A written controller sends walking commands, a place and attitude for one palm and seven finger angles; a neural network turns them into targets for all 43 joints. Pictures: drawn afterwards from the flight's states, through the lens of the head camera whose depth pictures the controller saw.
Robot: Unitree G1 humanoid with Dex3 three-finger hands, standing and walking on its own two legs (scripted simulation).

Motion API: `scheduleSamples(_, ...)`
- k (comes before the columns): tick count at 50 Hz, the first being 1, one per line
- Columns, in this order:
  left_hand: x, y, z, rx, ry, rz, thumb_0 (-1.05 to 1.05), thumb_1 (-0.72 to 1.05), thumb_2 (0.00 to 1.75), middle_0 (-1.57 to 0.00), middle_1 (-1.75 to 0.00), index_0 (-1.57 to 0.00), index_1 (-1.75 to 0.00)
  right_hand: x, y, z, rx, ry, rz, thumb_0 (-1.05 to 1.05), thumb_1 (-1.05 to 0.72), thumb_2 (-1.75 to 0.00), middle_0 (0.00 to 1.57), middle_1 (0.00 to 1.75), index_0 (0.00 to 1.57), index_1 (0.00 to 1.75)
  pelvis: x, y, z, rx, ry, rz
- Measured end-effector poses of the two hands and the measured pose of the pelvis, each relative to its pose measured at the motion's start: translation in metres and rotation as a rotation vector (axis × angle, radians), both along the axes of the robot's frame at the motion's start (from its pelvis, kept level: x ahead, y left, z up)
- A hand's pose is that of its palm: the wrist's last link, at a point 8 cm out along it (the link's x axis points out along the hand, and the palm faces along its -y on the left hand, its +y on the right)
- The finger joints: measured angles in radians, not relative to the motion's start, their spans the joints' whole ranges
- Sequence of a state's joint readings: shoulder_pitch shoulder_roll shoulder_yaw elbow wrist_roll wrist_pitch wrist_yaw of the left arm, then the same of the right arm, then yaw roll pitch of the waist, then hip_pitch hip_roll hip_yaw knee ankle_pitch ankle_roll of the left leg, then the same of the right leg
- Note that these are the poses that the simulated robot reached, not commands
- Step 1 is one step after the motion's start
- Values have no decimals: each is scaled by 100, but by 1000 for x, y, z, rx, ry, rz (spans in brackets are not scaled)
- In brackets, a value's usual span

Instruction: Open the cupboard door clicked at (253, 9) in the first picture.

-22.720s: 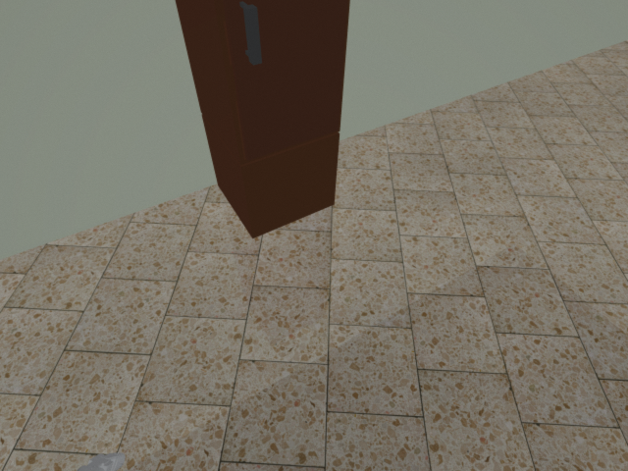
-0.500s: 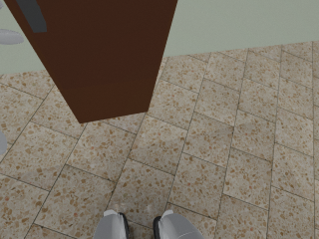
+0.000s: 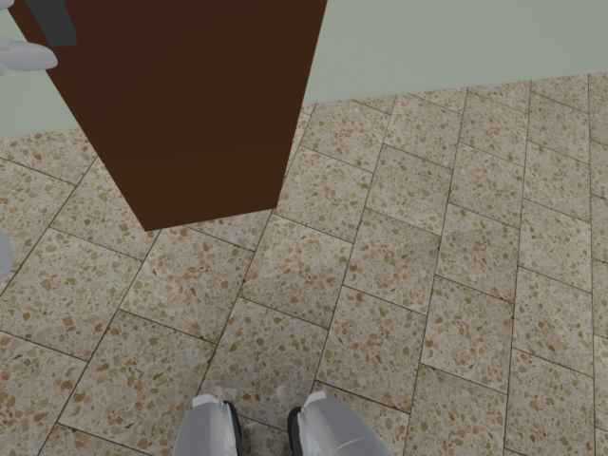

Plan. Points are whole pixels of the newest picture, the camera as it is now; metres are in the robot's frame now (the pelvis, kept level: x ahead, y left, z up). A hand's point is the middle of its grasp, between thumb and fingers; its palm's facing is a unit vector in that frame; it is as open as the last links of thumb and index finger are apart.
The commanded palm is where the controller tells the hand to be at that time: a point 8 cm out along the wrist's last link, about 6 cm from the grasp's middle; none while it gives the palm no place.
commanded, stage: move the hooked fingers beside the handle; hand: left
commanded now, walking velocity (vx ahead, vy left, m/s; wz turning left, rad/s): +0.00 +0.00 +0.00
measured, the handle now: out of the picture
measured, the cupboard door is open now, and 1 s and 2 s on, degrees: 0 0 0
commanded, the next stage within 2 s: slide the fingers in behind the handle in 0.18 s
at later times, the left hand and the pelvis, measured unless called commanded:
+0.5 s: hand out of the picture +0.60 +0.22 +0.13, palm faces +0.10 -0.99 +0.01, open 13.9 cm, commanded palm +0.58 +0.23 +0.12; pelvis +0.01 +0.00 +0.00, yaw +0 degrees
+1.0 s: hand (32, 5) +0.60 +0.19 +0.13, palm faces +0.11 -0.99 +0.02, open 13.9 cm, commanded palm +0.59 +0.21 +0.12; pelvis +0.00 +0.00 +0.00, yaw +0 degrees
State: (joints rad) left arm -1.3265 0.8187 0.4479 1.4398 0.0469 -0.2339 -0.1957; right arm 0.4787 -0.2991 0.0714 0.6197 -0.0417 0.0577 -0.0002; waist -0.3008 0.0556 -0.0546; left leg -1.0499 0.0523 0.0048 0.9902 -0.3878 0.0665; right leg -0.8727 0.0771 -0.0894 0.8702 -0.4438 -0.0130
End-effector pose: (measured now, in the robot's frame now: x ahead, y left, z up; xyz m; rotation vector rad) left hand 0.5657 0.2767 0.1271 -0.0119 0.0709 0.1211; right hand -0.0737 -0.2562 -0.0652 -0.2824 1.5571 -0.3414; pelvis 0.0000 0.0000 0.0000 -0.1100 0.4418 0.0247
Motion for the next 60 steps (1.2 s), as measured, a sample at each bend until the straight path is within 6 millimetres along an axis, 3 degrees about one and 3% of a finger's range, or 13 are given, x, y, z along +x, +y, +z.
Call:
scheduleSamples(7,1,8,6,14,-26,-1,-1,-49,30,-30,-120,-30,-120,-26,9,4,16,72,-48,0,-91,-90,21,30,20,30,-1,-3,0,-2,9,-3)
scheduleSamples(13,4,6,5,4,0,-16,-1,-50,30,-30,-120,-30,-120,-35,10,10,13,102,-52,0,-91,-90,21,30,20,30,0,-4,1,-5,16,3)
scheduleSamples(38,3,-22,2,-9,-14,-11,-1,-50,30,-30,-120,-30,-120,8,4,-1,33,-11,8,0,-91,-90,21,30,20,30,6,0,3,3,-3,7)
scheduleSamples(60,12,-51,-2,0,-12,-8,-1,-50,30,-30,-120,-30,-121,-21,7,2,57,54,-29,0,-91,-90,21,30,20,30,4,-6,1,7,8,8)
